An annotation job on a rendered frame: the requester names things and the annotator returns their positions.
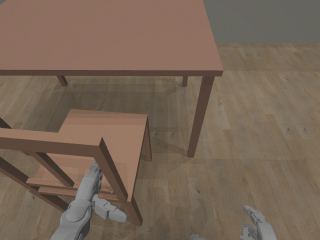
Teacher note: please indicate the robot left hand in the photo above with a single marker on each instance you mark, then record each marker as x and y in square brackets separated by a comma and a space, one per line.
[88, 190]

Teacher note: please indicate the table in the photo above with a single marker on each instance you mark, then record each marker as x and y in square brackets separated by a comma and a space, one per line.
[111, 38]

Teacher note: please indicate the chair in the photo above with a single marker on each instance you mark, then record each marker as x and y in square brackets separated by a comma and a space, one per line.
[113, 139]

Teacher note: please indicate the robot right hand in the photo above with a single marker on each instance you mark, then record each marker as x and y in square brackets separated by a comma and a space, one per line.
[263, 230]

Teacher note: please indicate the robot left forearm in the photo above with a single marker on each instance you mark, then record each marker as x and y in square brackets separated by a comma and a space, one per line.
[75, 221]

